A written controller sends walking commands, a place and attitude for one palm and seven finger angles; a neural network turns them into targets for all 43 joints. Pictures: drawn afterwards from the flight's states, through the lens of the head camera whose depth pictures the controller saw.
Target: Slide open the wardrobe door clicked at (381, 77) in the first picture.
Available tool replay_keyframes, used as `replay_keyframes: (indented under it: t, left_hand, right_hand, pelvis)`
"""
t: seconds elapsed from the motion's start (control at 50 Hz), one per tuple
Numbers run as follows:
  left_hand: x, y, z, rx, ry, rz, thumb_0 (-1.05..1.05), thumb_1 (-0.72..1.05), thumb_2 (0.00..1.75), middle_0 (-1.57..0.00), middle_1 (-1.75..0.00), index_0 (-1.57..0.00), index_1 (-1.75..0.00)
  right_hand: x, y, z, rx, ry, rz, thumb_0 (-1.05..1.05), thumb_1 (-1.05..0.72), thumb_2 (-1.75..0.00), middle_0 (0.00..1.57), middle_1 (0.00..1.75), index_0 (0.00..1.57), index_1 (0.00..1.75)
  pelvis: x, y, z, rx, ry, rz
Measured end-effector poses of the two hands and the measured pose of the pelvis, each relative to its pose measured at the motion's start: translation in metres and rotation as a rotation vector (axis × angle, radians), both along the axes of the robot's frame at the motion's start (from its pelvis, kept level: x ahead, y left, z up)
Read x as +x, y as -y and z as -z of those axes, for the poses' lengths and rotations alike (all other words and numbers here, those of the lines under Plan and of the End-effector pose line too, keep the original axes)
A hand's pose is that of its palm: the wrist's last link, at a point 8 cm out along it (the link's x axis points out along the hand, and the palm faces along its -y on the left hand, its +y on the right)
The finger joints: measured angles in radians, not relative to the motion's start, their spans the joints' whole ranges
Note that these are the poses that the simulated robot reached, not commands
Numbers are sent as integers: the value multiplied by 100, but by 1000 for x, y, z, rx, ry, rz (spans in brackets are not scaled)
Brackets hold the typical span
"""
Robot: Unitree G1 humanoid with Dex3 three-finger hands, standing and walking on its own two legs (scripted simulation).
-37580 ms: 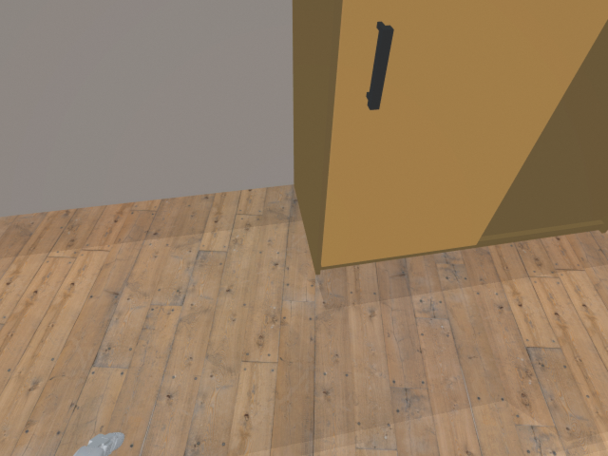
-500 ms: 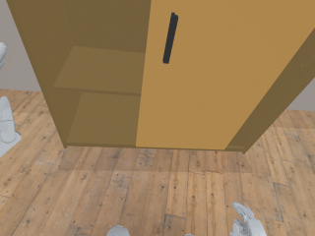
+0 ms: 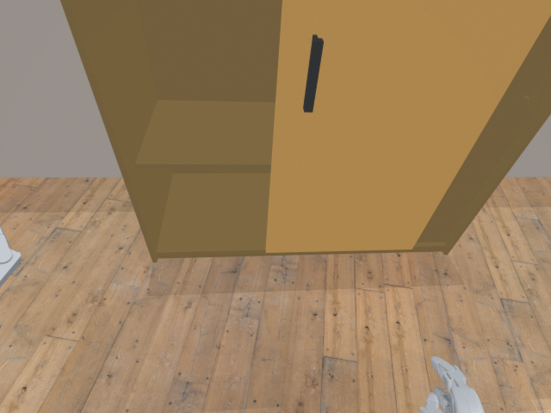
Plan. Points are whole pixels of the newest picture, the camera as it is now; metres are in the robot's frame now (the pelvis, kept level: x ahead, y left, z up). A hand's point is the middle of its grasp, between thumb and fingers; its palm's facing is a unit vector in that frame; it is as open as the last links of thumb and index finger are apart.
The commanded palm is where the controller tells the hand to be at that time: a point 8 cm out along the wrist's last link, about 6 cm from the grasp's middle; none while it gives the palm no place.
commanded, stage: stop stepping back and stand still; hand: left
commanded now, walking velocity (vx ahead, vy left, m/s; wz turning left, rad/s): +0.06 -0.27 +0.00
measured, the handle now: (311, 74) +0.88 -0.03 +0.11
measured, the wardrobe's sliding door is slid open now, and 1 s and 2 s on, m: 0.47 0.47 0.47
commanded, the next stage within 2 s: let the arm hang, fingers relaxed in 0.18 s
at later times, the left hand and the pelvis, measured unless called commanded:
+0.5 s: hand (161, 403) +0.16 +0.18 -0.11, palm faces +0.06 -0.96 -0.29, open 7.4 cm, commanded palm none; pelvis +0.03 -0.01 -0.01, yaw +2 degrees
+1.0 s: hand out of the picture +0.05 +0.20 -0.15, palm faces +0.01 -0.97 -0.24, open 7.3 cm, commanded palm none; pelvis +0.04 +0.00 +0.02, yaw +0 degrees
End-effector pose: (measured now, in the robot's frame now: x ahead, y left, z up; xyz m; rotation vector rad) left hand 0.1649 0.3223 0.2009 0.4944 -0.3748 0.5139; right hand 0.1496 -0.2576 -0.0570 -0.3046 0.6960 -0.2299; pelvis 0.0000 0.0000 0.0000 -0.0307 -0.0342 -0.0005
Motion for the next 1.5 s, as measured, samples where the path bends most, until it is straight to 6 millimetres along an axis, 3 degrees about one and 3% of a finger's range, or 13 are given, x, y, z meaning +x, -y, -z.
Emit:
replay_keyframes:
  t: [0.08, 0.18, 0.26, 0.3, 0.34, 0.42, 0.46, 0.5, 0.56, 0.72, 0.9, 1.18, 1.5]
  left_hand:
    - [11, 15, 11, -51, -44, 79, 1, 89, 90, -21, -30, -21, -30]
    - [5, 49, -5, 14, -87, 197, 1, 89, 90, -21, -30, -21, -30]
    - [3, 52, -21, 151, -114, 155, 1, 89, 90, -22, -30, -22, -30]
    - [8, 48, -13, 184, -146, 104, 1, 89, 90, -22, -30, -22, -30]
    - [23, 38, 30, 87, -319, 59, 0, 89, 90, -21, -30, -21, -30]
    - [26, 40, 167, -244, -783, -9, 0, 90, 90, -20, -30, -20, -30]
    - [10, 61, 232, -377, -1010, 2, 0, 90, 90, -20, -30, -20, -30]
    - [-17, 91, 282, -493, -1215, 34, 0, 91, 90, -20, -30, -20, -30]
    - [-58, 129, 324, -661, -1397, 53, -1, 93, 90, -20, -30, -20, -30]
    - [-88, 102, 329, -656, -1530, -39, -5, 99, 90, -21, -30, -21, -30]
    - [-112, 77, 315, -613, -1626, -117, -1, 93, 90, -20, -30, -20, -30]
    - [-125, 88, 326, -669, -1674, -74, 0, 91, 90, -20, -30, -20, -30]
    - [-155, 80, 331, -704, -1746, -82, 0, 91, 90, -20, -30, -20, -30]
  right_hand:
    - [-3, -19, -10, 64, 1, -21, 1, -91, -90, 20, 30, 20, 30]
    - [-8, -34, -14, 126, -28, -47, 1, -90, -90, 20, 30, 20, 30]
    - [-2, -32, 4, 162, -71, -51, 1, -90, -90, 20, 30, 20, 30]
    - [4, -26, 22, 181, -92, -67, 1, -90, -90, 20, 30, 20, 30]
    - [9, -21, 41, 204, -142, -89, 1, -90, -90, 20, 30, 20, 30]
    - [10, -12, 69, 204, -212, -95, 1, -90, -90, 20, 30, 20, 30]
    - [5, -7, 74, 187, -249, -83, 1, -90, -90, 20, 30, 20, 30]
    - [-5, -2, 73, 168, -296, -62, 1, -91, -90, 20, 30, 20, 30]
    - [-24, 3, 65, 136, -380, -27, 1, -91, -90, 20, 30, 20, 30]
    - [-73, 3, 58, 119, -570, 51, 1, -91, -90, 20, 29, 20, 30]
    - [-101, -28, 71, 207, -642, 83, 1, -91, -90, 20, 29, 20, 30]
    - [-128, -55, 68, 229, -695, 115, 1, -92, -90, 20, 30, 20, 30]
    - [-144, -77, 67, 233, -709, 145, 1, -91, -90, 20, 29, 20, 30]
  pelvis:
    - [-6, 2, -8, 11, 15, 8]
    - [0, 9, -20, -17, -12, 15]
    - [11, 19, -14, -12, -39, 9]
    - [14, 22, -6, -2, -53, 4]
    - [16, 19, -2, -6, -56, -31]
    - [24, 12, 8, 17, -42, -55]
    - [26, 11, 12, 37, -31, -49]
    - [29, 13, 11, 46, -22, -41]
    - [33, 17, 5, 45, -22, -42]
    - [36, 16, -11, 19, -33, -34]
    - [36, 2, -19, 25, -15, -13]
    - [32, -14, -22, 30, -3, 1]
    - [25, -32, -22, 27, -5, 13]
